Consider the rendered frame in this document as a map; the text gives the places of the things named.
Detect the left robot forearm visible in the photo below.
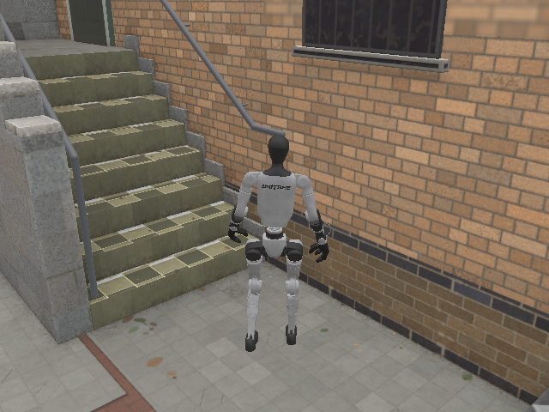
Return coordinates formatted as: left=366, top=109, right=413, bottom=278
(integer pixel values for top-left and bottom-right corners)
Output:
left=229, top=204, right=244, bottom=231

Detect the robot left hand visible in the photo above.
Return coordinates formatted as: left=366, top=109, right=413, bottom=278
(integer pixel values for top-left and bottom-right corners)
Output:
left=228, top=228, right=248, bottom=243

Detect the right robot upper arm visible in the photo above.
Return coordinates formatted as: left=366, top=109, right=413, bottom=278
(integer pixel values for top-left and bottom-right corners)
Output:
left=295, top=173, right=319, bottom=221

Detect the right robot forearm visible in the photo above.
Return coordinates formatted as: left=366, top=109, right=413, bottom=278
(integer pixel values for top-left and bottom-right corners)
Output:
left=310, top=209, right=327, bottom=245

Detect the left robot upper arm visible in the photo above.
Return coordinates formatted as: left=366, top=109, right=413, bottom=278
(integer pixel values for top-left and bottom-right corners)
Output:
left=234, top=172, right=260, bottom=218

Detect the robot right thigh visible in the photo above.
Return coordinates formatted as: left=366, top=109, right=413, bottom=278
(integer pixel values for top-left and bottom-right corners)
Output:
left=285, top=239, right=303, bottom=295

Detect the humanoid robot torso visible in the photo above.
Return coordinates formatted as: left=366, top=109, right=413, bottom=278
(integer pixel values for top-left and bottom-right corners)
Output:
left=256, top=169, right=297, bottom=258

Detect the robot right hand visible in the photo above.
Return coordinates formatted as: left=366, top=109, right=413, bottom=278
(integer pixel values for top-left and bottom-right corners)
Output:
left=309, top=242, right=329, bottom=263

